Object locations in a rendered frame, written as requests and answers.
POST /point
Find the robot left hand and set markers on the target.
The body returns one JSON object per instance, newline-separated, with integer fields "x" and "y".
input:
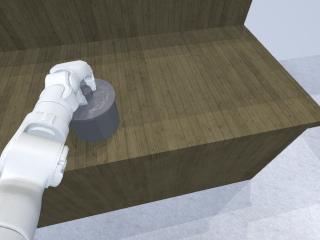
{"x": 84, "y": 71}

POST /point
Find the robot left upper arm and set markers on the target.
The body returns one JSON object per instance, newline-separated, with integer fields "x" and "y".
{"x": 34, "y": 163}

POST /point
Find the table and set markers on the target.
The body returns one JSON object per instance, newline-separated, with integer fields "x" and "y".
{"x": 201, "y": 102}

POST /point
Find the pot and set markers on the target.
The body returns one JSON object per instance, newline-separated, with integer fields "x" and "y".
{"x": 98, "y": 129}

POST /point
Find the robot left forearm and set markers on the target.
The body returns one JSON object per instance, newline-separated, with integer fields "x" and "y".
{"x": 52, "y": 113}

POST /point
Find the knob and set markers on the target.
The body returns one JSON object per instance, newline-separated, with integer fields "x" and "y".
{"x": 86, "y": 91}

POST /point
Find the lid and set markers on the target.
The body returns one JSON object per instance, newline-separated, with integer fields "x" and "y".
{"x": 99, "y": 104}

